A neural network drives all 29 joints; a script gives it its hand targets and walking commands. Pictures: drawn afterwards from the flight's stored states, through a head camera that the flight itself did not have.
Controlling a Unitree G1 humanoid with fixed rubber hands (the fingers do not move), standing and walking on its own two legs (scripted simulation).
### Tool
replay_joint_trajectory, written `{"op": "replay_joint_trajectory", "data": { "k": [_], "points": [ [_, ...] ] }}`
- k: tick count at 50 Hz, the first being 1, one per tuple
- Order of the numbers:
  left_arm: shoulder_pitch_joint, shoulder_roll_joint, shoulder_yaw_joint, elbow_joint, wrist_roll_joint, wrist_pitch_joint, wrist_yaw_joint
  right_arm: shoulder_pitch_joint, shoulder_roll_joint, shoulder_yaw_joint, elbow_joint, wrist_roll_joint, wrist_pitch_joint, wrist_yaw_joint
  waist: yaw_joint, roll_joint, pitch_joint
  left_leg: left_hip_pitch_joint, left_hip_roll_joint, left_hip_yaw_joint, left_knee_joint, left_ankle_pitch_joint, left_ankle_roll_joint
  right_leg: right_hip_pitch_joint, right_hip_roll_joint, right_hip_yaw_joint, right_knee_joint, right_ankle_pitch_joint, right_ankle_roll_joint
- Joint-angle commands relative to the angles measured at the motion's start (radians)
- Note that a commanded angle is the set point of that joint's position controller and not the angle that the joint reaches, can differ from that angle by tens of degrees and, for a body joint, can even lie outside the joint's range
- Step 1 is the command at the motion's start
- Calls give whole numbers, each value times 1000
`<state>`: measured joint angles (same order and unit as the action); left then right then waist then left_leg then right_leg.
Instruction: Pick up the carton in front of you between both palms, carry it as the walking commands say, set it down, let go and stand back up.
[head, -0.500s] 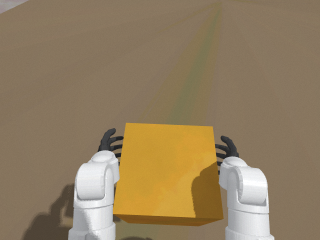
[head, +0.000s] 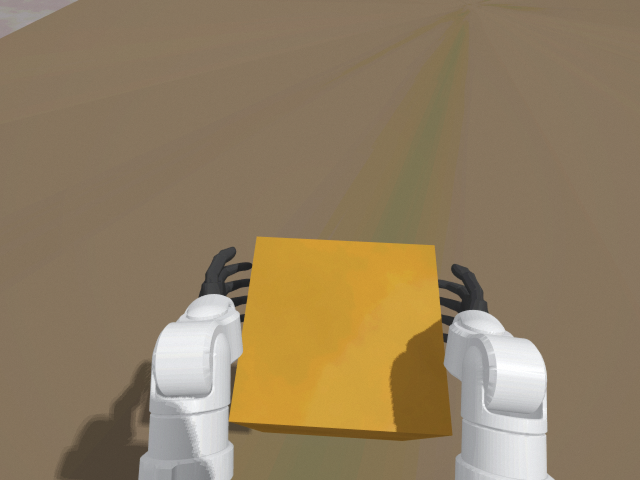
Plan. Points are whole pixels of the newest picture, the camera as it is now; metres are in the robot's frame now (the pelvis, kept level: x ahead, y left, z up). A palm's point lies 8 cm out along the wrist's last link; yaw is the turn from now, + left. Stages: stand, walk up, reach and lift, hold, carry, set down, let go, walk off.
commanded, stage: carry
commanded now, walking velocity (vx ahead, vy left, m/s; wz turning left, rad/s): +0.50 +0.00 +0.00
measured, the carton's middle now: (337, 350) +0.31 +0.00 -0.01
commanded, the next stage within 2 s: none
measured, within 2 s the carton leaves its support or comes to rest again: neither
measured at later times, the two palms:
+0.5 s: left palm (264, 157) +0.62 +0.13 +0.08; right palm (428, 169) +0.61 -0.16 +0.07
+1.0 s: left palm (264, 129) +0.74 +0.14 +0.06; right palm (408, 136) +0.74 -0.14 +0.06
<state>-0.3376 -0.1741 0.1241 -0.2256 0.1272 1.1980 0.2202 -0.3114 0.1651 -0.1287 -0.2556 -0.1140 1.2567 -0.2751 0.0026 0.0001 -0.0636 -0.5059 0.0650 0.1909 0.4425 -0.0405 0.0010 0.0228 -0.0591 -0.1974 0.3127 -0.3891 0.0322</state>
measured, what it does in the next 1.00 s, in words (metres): walks ahead: left foot, then right foot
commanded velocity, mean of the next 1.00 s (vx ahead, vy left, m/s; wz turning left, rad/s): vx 0.10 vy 0.00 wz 0.00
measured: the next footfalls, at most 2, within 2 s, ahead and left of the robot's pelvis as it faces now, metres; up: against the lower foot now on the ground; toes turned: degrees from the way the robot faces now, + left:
left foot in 0.02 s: +0.19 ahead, +0.11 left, +0.00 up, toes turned +10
right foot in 0.44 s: +0.47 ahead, -0.11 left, +0.00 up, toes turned +15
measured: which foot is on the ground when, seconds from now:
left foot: up 0.00-0.00, down 0.02-0.48, up 0.50-0.62, down 0.64-1.00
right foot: down 0.00-0.04, up 0.06-0.42, down 0.44-1.00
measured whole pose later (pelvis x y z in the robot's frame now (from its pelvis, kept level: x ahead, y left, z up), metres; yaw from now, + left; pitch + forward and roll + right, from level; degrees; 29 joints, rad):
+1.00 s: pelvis +0.46 +0.00 +0.01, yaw +0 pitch +4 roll -1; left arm -0.25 -0.15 0.11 0.05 0.17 1.00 0.19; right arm -0.24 0.15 -0.10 0.07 -0.16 1.04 -0.23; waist 0.00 0.00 -0.14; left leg -0.17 0.06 0.13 0.52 -0.32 -0.04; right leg -0.30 -0.06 -0.20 0.56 -0.23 0.00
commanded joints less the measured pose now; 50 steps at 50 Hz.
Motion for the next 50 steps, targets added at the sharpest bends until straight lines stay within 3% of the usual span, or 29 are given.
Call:
{"op": "replay_joint_trajectory", "data": {
  "k": [1, 2, 3, 4, 5, 6, 7, 8, 11, 13, 17, 19, 21, 22, 23, 24, 25, 26, 27, 29, 31, 33, 34, 36, 39, 42, 44, 50],
  "points": [
    [-385, -982, -651, 34, -421, 43, -388, -517, 977, 658, -4, 447, -11, 436, -14, -70, -361, 487, -33, 45, -42, -52, 26, -64, -109, -44, 334, 629, -43],
    [-413, -970, -655, 34, -428, 49, -391, -505, 970, 647, 23, 438, -7, 441, -31, 106, -420, 659, 191, -278, -82, -112, 77, -253, -58, -39, 580, 370, -10],
    [-458, -980, -671, 20, -440, 59, -395, -509, 972, 642, 73, 414, -19, 442, -32, 376, -451, 874, 356, -646, -171, -104, 223, -605, 75, 41, 797, -52, 17],
    [-467, -976, -667, 43, -431, 56, -396, -515, 992, 638, 72, 429, -20, 445, -27, 272, -417, 869, 372, -634, -169, 24, 233, -717, 35, 139, 934, -112, -7],
    [-478, -997, -668, 47, -436, 51, -398, -523, 1010, 636, 66, 432, -25, 447, -33, 193, -403, 820, 332, -536, -144, 144, 214, -738, -2, 172, 953, -87, -28],
    [-493, -1027, -672, 49, -449, 44, -400, -552, 1026, 635, 47, 437, -31, 448, -31, 88, -386, 759, 314, -452, -144, 196, 177, -729, -38, 186, 903, -22, -38],
    [-501, -1047, -673, 45, -459, 37, -400, -588, 1043, 639, 20, 446, -36, 448, -25, 57, -374, 700, 295, -390, -170, 183, 147, -701, -65, 193, 822, 34, -39],
    [-517, -1064, -674, 35, -467, 30, -399, -623, 1055, 640, -3, 457, -41, 448, -20, 75, -376, 665, 280, -331, -191, 142, 123, -666, -67, 180, 762, 68, -34],
    [-531, -1082, -674, -5, -467, 15, -380, -665, 1050, 640, -69, 477, -49, 448, -15, 121, -371, 638, 247, -230, -235, 68, 129, -649, -49, 129, 631, 121, -20],
    [-523, -1073, -675, -36, -457, 15, -364, -651, 1032, 634, -92, 475, -45, 445, -15, 130, -345, 647, 224, -156, -217, 195, 135, -660, -40, 95, 522, 165, -8],
    [-430, -1049, -679, -12, -437, 30, -359, -525, 1006, 622, -35, 433, -28, 442, -17, 160, -312, 639, 168, -29, -133, 524, 98, -567, 17, 15, 289, 316, -5],
    [-401, -1042, -683, 21, -440, 37, -371, -480, 1009, 624, 4, 412, -27, 444, -24, 169, -312, 646, 143, 5, -77, 546, 66, -487, 45, -18, 186, 431, -8],
    [-381, -1046, -683, 58, -442, 36, -388, -472, 1016, 633, 33, 406, -32, 448, -7, 140, -308, 589, 114, 47, 46, 496, 14, -299, 68, -58, 14, 588, -12],
    [-386, -1045, -678, 70, -442, 35, -396, -480, 1018, 642, 41, 406, -36, 451, -3, 111, -315, 506, 92, 55, 116, 437, -20, -147, 43, -51, -28, 683, -13],
    [-393, -1038, -664, 84, -441, 35, -404, -494, 1014, 649, 50, 406, -39, 452, 1, 42, -357, 387, 65, 39, 225, 184, -53, 22, -89, 74, 39, 965, -20],
    [-382, -1048, -654, 129, -426, 27, -409, -550, 1021, 665, 42, 429, -34, 453, 24, -158, -480, 158, 20, -36, 388, -214, -76, 325, -296, 272, 206, 1411, -166],
    [-347, -1059, -638, 158, -420, 14, -409, -546, 1014, 670, 45, 435, -34, 455, 27, -233, -517, 48, -32, -89, 466, -542, -75, 381, -335, 350, 175, 1457, -254],
    [-349, -1074, -628, 150, -422, 4, -410, -558, 1026, 676, 36, 439, -42, 456, 19, -193, -503, 34, -23, -139, 443, -579, -64, 336, -319, 334, 129, 1352, -254],
    [-372, -1091, -624, 132, -422, -6, -409, -584, 1037, 681, 15, 446, -52, 455, 14, -155, -495, 45, -6, -163, 347, -580, -49, 304, -301, 311, 104, 1203, -228],
    [-414, -1114, -622, 78, -428, -20, -407, -623, 1063, 686, -31, 465, -66, 448, 10, -160, -466, 154, 1, -147, 123, -530, -38, 177, -255, 244, 57, 976, -172],
    [-438, -1116, -635, 29, -443, -30, -404, -627, 1077, 690, -62, 474, -78, 440, 10, -153, -505, 257, -15, -107, 25, -372, -33, 127, -222, 179, 60, 849, -161],
    [-446, -1110, -657, 1, -448, -42, -403, -613, 1084, 698, -76, 471, -87, 436, -2, -108, -523, 391, 16, -91, -93, -105, -33, 33, -176, 102, 96, 693, -129],
    [-469, -1106, -673, -19, -453, -44, -406, -608, 1098, 706, -68, 467, -94, 436, -7, -76, -499, 367, 70, -130, -98, -33, -30, 31, -151, 67, 115, 664, -110],
    [-440, -1110, -695, 20, -443, -47, -408, -593, 1088, 716, -40, 455, -95, 445, 0, 12, -476, 432, 129, -148, 36, 253, -21, -52, -124, 84, 164, 680, -79],
    [-354, -1091, -686, 135, -397, -64, -418, -486, 1077, 701, 97, 415, -115, 468, -8, 25, -454, 412, 103, -138, 95, 382, -21, -76, -114, 86, 251, 839, -67],
    [-294, -1084, -659, 231, -355, -106, -435, -415, 1073, 672, 215, 377, -161, 492, -10, 20, -431, 377, 82, -127, 116, 422, -35, -89, -105, 83, 286, 912, -68],
    [-307, -1089, -654, 247, -351, -144, -445, -435, 1076, 665, 226, 373, -202, 504, -9, 19, -402, 369, 73, -120, 103, 417, -43, -109, -98, 77, 284, 911, -62],
    [-386, -1078, -670, 238, -356, -260, -452, -517, 1060, 664, 198, 368, -319, 510, -9, 46, -351, 452, 82, -110, 76, 539, -41, -180, -56, 44, 229, 736, -31]
  ]
}}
